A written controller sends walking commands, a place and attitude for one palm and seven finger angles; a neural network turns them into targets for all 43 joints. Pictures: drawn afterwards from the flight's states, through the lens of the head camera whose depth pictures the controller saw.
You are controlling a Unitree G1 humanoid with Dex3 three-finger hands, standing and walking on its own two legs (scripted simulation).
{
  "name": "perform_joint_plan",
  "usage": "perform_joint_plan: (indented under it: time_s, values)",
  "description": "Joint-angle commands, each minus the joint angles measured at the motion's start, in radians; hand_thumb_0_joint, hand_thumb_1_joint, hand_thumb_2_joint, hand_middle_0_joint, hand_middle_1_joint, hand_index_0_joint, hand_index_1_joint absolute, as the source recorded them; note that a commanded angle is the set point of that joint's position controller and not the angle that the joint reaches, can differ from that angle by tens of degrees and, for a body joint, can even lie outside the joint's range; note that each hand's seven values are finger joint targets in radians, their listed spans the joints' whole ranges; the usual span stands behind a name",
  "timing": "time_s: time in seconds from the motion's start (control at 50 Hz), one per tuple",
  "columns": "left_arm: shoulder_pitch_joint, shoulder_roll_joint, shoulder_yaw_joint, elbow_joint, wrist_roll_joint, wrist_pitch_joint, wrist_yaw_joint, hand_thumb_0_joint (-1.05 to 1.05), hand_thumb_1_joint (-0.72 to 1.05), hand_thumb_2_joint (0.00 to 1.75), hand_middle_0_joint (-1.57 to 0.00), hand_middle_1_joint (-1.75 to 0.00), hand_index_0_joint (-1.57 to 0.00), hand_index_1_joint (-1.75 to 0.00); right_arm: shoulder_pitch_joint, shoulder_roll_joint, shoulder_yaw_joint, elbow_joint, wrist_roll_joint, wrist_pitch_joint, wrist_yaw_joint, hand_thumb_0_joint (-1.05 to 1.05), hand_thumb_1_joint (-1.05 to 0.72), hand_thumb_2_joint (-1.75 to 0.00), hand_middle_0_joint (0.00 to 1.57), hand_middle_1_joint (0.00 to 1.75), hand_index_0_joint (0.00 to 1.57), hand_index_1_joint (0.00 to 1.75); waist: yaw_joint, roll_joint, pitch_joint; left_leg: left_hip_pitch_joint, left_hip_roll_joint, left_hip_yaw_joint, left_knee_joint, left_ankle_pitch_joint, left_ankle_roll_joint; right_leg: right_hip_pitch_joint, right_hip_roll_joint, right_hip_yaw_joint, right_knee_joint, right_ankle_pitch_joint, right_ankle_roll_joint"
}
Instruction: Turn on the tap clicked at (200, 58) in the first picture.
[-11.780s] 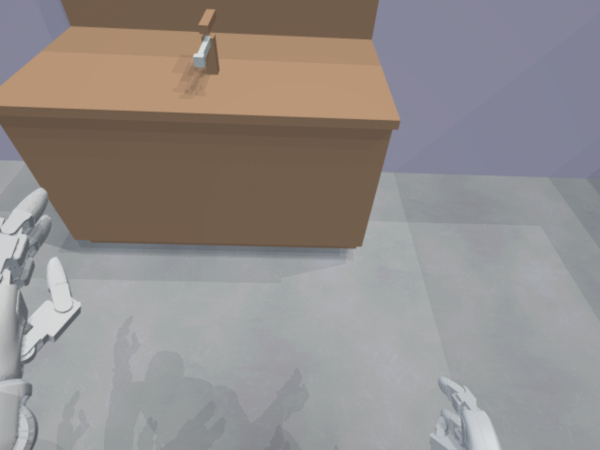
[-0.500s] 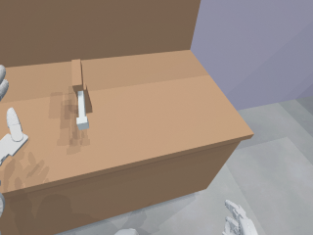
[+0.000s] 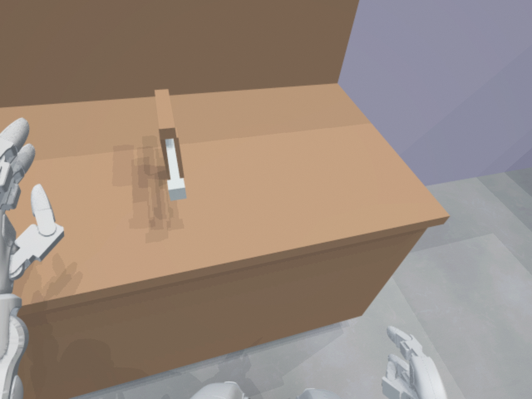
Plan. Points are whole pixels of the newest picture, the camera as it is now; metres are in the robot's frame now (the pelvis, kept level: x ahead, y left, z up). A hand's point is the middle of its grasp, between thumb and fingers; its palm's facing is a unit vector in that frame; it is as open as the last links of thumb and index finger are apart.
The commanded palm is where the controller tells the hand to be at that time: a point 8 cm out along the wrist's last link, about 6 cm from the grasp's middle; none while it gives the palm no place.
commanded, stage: come to a stop and stand still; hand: left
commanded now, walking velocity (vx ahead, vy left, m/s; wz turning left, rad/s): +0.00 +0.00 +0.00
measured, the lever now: (177, 189) +0.43 +0.20 +0.05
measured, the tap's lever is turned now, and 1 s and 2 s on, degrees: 0 0 0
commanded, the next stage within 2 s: look again from close up in 2.00 s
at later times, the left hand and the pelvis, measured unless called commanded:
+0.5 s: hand out of the picture +0.17 +0.31 +0.20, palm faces +0.38 -0.81 -0.45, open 7.5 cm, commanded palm +0.09 +0.35 +0.20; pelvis -0.06 +0.07 +0.01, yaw +1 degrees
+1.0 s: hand out of the picture +0.11 +0.32 +0.20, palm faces +0.39 -0.77 -0.51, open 7.5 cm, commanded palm +0.04 +0.34 +0.20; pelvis -0.12 +0.06 -0.01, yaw +0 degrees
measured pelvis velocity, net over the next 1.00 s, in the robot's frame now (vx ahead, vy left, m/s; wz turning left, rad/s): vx -0.12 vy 0.06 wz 0.00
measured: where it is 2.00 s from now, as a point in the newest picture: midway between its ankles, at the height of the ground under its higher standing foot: outside the picture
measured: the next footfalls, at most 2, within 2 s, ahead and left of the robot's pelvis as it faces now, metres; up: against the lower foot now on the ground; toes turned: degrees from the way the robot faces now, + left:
right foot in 0.10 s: +0.07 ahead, -0.06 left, +0.00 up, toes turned -2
left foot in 0.34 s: -0.03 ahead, +0.19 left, +0.00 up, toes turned -1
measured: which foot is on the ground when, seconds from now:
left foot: down 0.00-0.08, up 0.10-0.32, down 0.34-0.96, up 0.98-1.00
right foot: up 0.00-0.08, down 0.10-0.64, up 0.66-0.94, down 0.96-1.00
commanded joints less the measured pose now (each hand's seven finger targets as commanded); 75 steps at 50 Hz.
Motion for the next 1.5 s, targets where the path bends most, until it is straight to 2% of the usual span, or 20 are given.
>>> perform_joint_plan:
  time_s: [0.0, 0.04, 0.06, 0.16, 0.28, 0.38, 0.46, 0.52, 0.58, 0.62, 0.68, 0.9, 0.96, 1.0, 1.06, 1.18, 1.26, 1.3, 1.38, 1.48]
  values:
    - [-0.06, 0.193, 0.117, -0.306, -0.014, -0.054, 0.005, 0.0, 0.9, 0.9, -0.2, -0.3, -0.2, -0.3, -0.1, -0.138, -0.077, -0.198, -0.003, -0.061, 0.026, 0.0, -0.9, -0.9, 0.2, 0.3, 0.2, 0.3, 0.029, 0.304, -0.158, -0.09, 0.125, -0.11, -0.573, -0.342, -0.329, 0.273, 0.077, -0.214, -0.206, -0.008, -0.015]
    - [0.089, 0.214, 0.127, -0.305, -0.003, -0.069, 0.015, 0.0, 0.9, 0.9, -0.2, -0.3, -0.2, -0.3, -0.067, -0.125, -0.071, -0.216, 0.005, -0.057, 0.036, 0.0, -0.9, -0.9, 0.2, 0.3, 0.2, 0.3, 0.063, 0.107, -0.251, -0.089, 0.031, -0.019, -0.075, -0.317, -0.288, 0.472, -0.06, -0.133, -0.589, 0.101, -0.124]
    - [0.117, 0.19, 0.066, -0.334, 0.008, -0.065, 0.008, 0.0, 0.9, 0.9, -0.2, -0.3, -0.2, -0.3, -0.003, -0.105, -0.065, -0.207, 0.037, -0.029, 0.038, 0.0, -0.9, -0.9, 0.2, 0.3, 0.2, 0.3, 0.02, -0.335, -0.26, 0.041, -0.02, -0.039, 0.585, -0.415, -0.154, 0.191, -0.27, 0.078, -0.6, 0.27, -0.202]
    - [0.086, 0.199, 0.143, -0.288, -0.027, -0.064, 0.018, 0.0, 0.9, 0.9, -0.2, -0.3, -0.2, -0.3, -0.062, -0.124, -0.055, -0.178, 0.007, -0.046, 0.007, 0.0, -0.9, -0.9, 0.2, 0.3, 0.2, 0.3, -0.041, -0.108, -0.074, -0.174, 0.097, -0.22, 0.692, -0.182, -0.12, -0.076, -0.368, 0.35, -0.725, -0.053, -0.233]
    - [0.042, 0.205, 0.128, -0.259, -0.006, -0.09, 0.068, 0.0, 0.9, 0.9, -0.2, -0.3, -0.2, -0.3, -0.007, -0.083, -0.034, -0.113, -0.028, -0.099, -0.056, 0.0, -0.9, -0.9, 0.2, 0.3, 0.2, 0.3, -0.015, 0.06, -0.268, 0.253, 0.022, 0.048, -0.299, -0.086, -0.067, 0.131, -0.191, 0.059, -0.472, 0.122, -0.078]
    - [-0.016, 0.243, 0.133, -0.372, 0.01, -0.099, 0.042, 0.0, 0.9, 0.9, -0.2, -0.3, -0.2, -0.3, -0.063, -0.094, -0.042, -0.144, -0.018, -0.102, -0.033, 0.0, -0.9, -0.9, 0.2, 0.3, 0.2, 0.3, -0.039, 0.347, -0.115, 0.223, 0.287, -0.258, -0.22, 0.518, 0.026, -0.005, -0.052, -0.122, -0.264, -0.031, 0.002]
    - [0.098, 0.207, 0.126, -0.268, 0.006, -0.069, 0.011, 0.0, 0.9, 0.9, -0.2, -0.3, -0.2, -0.3, -0.002, -0.135, -0.086, -0.171, 0.022, -0.066, 0.009, 0.0, -0.9, -0.9, 0.2, 0.3, 0.2, 0.3, -0.032, -0.154, -0.243, 0.037, 0.074, -0.054, 0.312, -0.031, -0.047, 0.331, -0.19, 0.004, -0.553, 0.449, -0.096]
    - [0.234, 0.207, 0.17, -0.195, -0.04, -0.042, 0.0, 0.0, 0.9, 0.9, -0.2, -0.3, -0.2, -0.3, 0.01, -0.117, -0.084, -0.166, 0.024, -0.04, -0.006, 0.0, -0.9, -0.9, 0.2, 0.3, 0.2, 0.3, -0.03, -0.281, -0.173, 0.118, 0.092, -0.122, 0.343, -0.361, -0.059, -0.095, -0.314, 0.176, -0.673, -0.122, -0.173]
    - [0.102, 0.197, 0.145, -0.253, -0.045, -0.029, -0.002, 0.0, 0.9, 0.9, -0.2, -0.3, -0.2, -0.3, -0.017, -0.098, -0.04, -0.141, 0.012, -0.002, -0.019, 0.0, -0.9, -0.9, 0.2, 0.3, 0.2, 0.3, -0.079, 0.02, -0.122, 0.29, 0.067, -0.063, -0.041, -0.266, -0.066, -0.322, -0.139, -0.047, -0.371, -0.245, -0.087]
    - [-0.013, 0.214, 0.143, -0.348, -0.024, -0.07, 0.02, 0.0, 0.9, 0.9, -0.2, -0.3, -0.2, -0.3, -0.019, -0.137, -0.05, -0.13, -0.013, -0.028, -0.028, 0.0, -0.9, -0.9, 0.2, 0.3, 0.2, 0.3, -0.075, 0.449, -0.059, 0.196, 0.273, -0.419, -0.434, -0.217, -0.04, -0.319, 0.055, -0.152, 0.22, -0.154, -0.015]
    - [-0.099, 0.217, 0.099, -0.363, 0.015, -0.086, 0.002, 0.0, 0.9, 0.9, -0.2, -0.3, -0.2, -0.3, -0.06, -0.119, -0.062, -0.143, -0.011, -0.049, 0.023, 0.0, -0.9, -0.9, 0.2, 0.3, 0.2, 0.3, -0.056, 0.311, -0.007, 0.01, 0.347, -0.5, -0.365, -0.2, 0.013, -0.312, -0.015, 0.038, 0.44, 0.081, -0.003]
    - [0.115, 0.208, 0.171, -0.178, -0.005, -0.068, 0.01, 0.0, 0.9, 0.9, -0.2, -0.3, -0.2, -0.3, 0.018, -0.117, -0.048, -0.163, 0.008, -0.018, 0.005, 0.0, -0.9, -0.9, 0.2, 0.3, 0.2, 0.3, -0.04, 0.185, -0.149, -0.071, 0.218, -0.241, 0.006, -0.383, -0.003, 0.208, -0.007, -0.197, -0.461, 0.165, -0.026]
    - [0.016, 0.248, 0.183, -0.133, -0.014, -0.082, 0.015, 0.0, 0.9, 0.9, -0.2, -0.3, -0.2, -0.3, 0.01, -0.108, -0.064, -0.165, 0.027, -0.019, -0.007, 0.0, -0.9, -0.9, 0.2, 0.3, 0.2, 0.3, -0.05, -0.252, -0.173, -0.306, 0.009, -0.075, 0.744, -0.357, -0.072, 0.36, -0.296, 0.109, -0.596, 0.543, -0.17]
    - [-0.031, 0.201, 0.095, -0.211, -0.01, -0.081, 0.004, 0.0, 0.9, 0.9, -0.2, -0.3, -0.2, -0.3, 0.0, -0.166, -0.098, -0.189, 0.035, -0.014, 0.023, 0.0, -0.9, -0.9, 0.2, 0.3, 0.2, 0.3, -0.035, -0.278, -0.165, -0.227, 0.052, -0.22, 0.869, -0.232, -0.09, 0.107, -0.394, 0.291, -0.578, 0.499, -0.224]
    - [0.14, 0.224, 0.126, -0.238, -0.01, -0.101, 0.003, 0.0, 0.9, 0.9, -0.2, -0.3, -0.2, -0.3, -0.042, -0.121, -0.068, -0.173, 0.029, 0.013, 0.025, 0.0, -0.9, -0.9, 0.2, 0.3, 0.2, 0.3, -0.047, 0.017, -0.077, -0.22, 0.117, -0.217, 0.894, -0.151, -0.078, -0.076, -0.397, 0.269, -0.569, 0.238, -0.258]
    - [0.097, 0.315, 0.211, -0.528, -0.011, -0.122, 0.073, 0.0, 0.9, 0.9, -0.2, -0.3, -0.2, -0.3, -0.015, -0.118, -0.084, -0.185, 0.014, -0.04, -0.006, 0.0, -0.9, -0.9, 0.2, 0.3, 0.2, 0.3, -0.029, 0.018, -0.307, 0.067, 0.093, -0.085, -0.09, -0.096, -0.042, 0.129, -0.298, 0.091, -0.231, 0.567, -0.136]
    - [0.063, 0.317, 0.238, -0.51, 0.006, -0.151, 0.111, 0.0, 0.9, 0.9, -0.2, -0.3, -0.2, -0.3, -0.014, -0.074, -0.081, -0.141, -0.017, -0.081, -0.022, 0.0, -0.9, -0.9, 0.2, 0.3, 0.2, 0.3, -0.067, 0.541, -0.191, 0.481, 0.182, -0.109, -0.278, 0.628, 0.017, -0.286, 0.025, -0.18, 0.223, -0.114, -0.03]
    - [0.078, 0.344, 0.26, -0.421, 0.007, -0.158, 0.08, 0.0, 0.9, 0.9, -0.2, -0.3, -0.2, -0.3, 0.01, -0.079, -0.062, -0.129, -0.03, -0.074, -0.016, 0.0, -0.9, -0.9, 0.2, 0.3, 0.2, 0.3, -0.094, 0.449, -0.142, 0.318, 0.266, -0.347, -0.06, 0.555, 0.026, -0.25, -0.042, -0.015, 0.005, -0.177, -0.053]
    - [0.213, 0.204, 0.202, -0.211, -0.036, -0.096, 0.043, 0.0, 0.9, 0.9, -0.2, -0.3, -0.2, -0.3, 0.007, -0.143, -0.105, -0.193, 0.032, -0.008, 0.003, 0.0, -0.9, -0.9, 0.2, 0.3, 0.2, 0.3, -0.032, -0.233, -0.271, -0.041, 0.027, -0.082, 0.626, 0.016, -0.047, 0.39, -0.151, -0.08, -0.586, 0.606, -0.125]
    - [0.302, 0.24, 0.264, -0.223, -0.064, -0.088, 0.016, 0.0, 0.9, 0.9, -0.2, -0.3, -0.2, -0.3, -0.04, -0.133, -0.102, -0.192, 0.039, 0.032, 0.025, 0.0, -0.9, -0.9, 0.2, 0.3, 0.2, 0.3, -0.05, -0.124, -0.138, -0.227, 0.128, -0.235, 0.817, -0.206, -0.102, -0.017, -0.398, 0.338, -0.602, 0.292, -0.25]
